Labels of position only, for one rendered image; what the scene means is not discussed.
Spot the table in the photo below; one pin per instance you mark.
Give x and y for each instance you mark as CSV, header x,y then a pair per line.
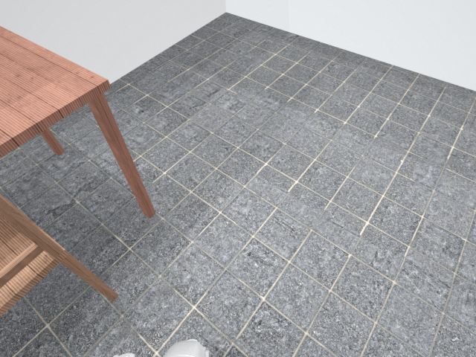
x,y
39,88

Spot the left robot thigh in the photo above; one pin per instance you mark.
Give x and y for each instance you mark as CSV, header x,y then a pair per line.
x,y
187,349

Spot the chair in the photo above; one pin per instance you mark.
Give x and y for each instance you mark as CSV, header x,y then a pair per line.
x,y
27,254

